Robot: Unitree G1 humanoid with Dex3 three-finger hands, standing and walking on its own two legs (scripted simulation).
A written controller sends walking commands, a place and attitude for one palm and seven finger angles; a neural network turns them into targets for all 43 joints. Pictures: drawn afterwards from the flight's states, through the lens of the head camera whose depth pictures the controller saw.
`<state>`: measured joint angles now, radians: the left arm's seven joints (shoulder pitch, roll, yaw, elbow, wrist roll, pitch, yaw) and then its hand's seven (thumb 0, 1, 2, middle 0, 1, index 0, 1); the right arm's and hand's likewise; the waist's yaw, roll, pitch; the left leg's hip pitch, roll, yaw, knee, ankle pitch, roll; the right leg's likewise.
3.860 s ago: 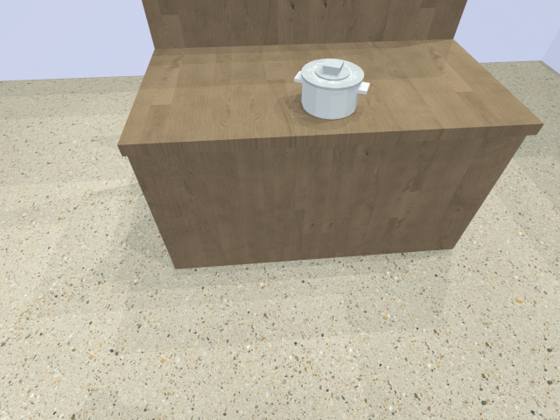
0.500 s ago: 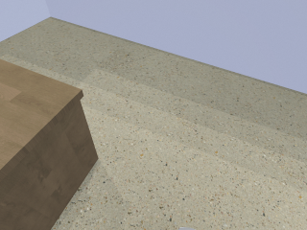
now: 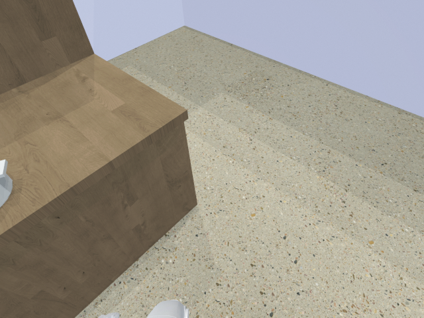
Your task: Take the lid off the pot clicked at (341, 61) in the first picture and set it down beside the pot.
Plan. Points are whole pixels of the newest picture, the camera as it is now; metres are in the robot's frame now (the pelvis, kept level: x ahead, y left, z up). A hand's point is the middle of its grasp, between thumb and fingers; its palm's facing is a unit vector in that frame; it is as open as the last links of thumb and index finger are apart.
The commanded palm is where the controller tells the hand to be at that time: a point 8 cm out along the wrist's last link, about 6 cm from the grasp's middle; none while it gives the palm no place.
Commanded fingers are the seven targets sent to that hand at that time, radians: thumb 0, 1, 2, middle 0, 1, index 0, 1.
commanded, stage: turn to face it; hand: left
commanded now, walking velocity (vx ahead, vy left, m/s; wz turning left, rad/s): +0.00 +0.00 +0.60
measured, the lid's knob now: out of the picture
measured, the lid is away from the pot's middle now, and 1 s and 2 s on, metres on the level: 0.00 0.00 0.00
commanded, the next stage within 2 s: take the last steps up to it in 1.30 s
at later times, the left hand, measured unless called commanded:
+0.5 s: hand out of the picture -0.03 +0.29 -0.17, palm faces +0.35 -0.90 -0.26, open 7.4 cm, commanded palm none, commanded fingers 0.00 0.90 0.90 -0.20 -0.30 -0.20 -0.30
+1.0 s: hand out of the picture -0.05 +0.21 -0.15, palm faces +0.58 -0.77 -0.27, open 7.4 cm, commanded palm none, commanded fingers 0.00 0.90 0.90 -0.20 -0.30 -0.20 -0.30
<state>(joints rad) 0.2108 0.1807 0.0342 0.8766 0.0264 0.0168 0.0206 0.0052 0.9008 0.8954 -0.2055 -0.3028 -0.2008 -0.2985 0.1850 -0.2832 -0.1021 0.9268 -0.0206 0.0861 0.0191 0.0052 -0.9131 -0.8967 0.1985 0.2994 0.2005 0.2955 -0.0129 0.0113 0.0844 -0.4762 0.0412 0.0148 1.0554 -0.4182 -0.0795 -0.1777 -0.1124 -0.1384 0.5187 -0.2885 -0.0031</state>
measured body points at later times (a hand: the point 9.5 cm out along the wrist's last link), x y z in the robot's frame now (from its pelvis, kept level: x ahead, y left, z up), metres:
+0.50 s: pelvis -0.02 +0.05 +0.00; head -0.01 +0.08 +0.45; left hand -0.05 +0.33 -0.15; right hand +0.13 -0.16 -0.13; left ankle -0.01 +0.14 -0.74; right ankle +0.03 -0.12 -0.68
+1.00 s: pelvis -0.01 +0.00 +0.00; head +0.03 +0.00 +0.45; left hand -0.08 +0.25 -0.13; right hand +0.19 -0.19 -0.16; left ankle -0.10 +0.13 -0.67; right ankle +0.03 -0.09 -0.74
